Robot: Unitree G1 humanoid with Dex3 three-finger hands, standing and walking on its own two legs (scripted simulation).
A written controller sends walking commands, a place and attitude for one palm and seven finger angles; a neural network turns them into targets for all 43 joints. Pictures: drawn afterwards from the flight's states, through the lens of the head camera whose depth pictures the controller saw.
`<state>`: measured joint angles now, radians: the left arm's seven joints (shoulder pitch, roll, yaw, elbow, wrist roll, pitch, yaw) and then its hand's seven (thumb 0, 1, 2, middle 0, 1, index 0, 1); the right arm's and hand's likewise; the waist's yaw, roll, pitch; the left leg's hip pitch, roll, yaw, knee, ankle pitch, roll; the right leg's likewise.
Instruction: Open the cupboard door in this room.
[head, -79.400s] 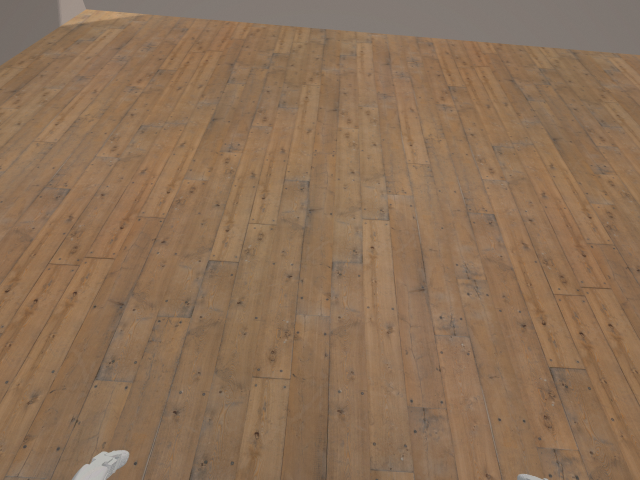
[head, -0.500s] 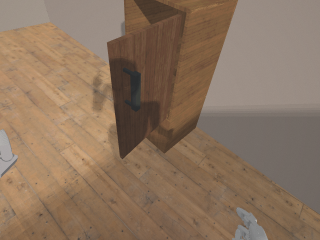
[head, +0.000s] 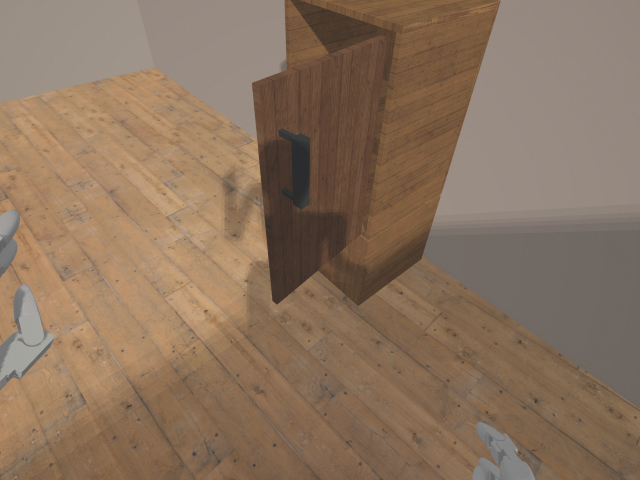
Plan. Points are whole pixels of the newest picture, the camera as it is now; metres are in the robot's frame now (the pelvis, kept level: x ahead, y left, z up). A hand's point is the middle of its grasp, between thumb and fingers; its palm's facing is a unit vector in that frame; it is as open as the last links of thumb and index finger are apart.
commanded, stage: stop stepping back and stand still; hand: left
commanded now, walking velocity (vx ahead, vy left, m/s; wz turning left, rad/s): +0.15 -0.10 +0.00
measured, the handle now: (293, 169) +0.66 +0.07 +0.05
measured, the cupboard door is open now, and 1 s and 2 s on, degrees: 98 98 98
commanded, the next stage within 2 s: let the arm hang, fingers relaxed in 0.30 s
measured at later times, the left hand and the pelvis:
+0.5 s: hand (90, 380) +0.22 +0.27 +0.06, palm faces +0.25 -0.84 -0.48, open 7.4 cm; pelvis +0.00 +0.01 +0.00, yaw +5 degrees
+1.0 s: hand out of the picture -0.04 +0.21 -0.15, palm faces +0.10 -0.95 -0.29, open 7.3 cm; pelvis -0.01 -0.01 +0.01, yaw +6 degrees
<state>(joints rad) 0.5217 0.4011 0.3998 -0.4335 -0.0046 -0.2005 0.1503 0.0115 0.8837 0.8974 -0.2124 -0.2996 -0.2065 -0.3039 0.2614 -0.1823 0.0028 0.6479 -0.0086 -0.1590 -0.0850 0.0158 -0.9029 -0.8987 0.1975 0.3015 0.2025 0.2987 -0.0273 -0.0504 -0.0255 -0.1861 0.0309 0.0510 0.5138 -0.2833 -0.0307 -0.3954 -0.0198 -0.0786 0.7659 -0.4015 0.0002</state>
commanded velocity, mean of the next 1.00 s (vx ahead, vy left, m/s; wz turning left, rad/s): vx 0.01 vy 0.02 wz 0.00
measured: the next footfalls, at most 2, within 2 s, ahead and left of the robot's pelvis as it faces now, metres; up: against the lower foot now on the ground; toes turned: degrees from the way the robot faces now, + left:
left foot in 0.40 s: +0.07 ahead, +0.12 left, +0.00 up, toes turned +4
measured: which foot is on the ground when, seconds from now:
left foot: down 0.00-0.08, up 0.10-0.38, down 0.40-1.00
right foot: down 0.00-1.00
